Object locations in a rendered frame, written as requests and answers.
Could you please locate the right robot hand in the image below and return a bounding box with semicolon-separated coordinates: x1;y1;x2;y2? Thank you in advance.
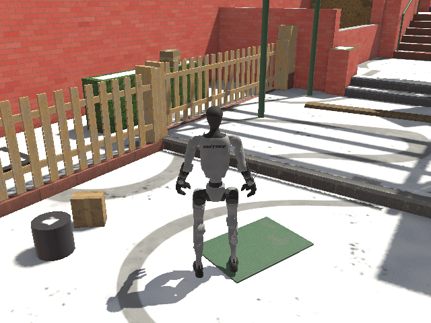
241;183;257;197

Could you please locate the right robot forearm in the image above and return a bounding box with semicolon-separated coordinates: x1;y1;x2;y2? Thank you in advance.
241;162;255;186

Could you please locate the left robot hand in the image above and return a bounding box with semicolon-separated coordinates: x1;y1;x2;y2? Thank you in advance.
176;181;191;195

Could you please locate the left robot upper arm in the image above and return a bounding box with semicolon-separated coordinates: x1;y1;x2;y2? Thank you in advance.
183;135;201;172

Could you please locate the robot left shin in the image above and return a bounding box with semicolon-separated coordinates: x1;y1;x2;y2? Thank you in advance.
193;224;203;269

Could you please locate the left robot thigh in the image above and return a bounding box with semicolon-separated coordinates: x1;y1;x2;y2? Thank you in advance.
193;188;207;236

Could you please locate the left robot forearm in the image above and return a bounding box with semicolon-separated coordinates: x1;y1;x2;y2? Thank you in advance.
177;162;189;184

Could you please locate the right robot upper arm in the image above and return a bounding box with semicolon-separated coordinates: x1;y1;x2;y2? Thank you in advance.
229;135;247;172

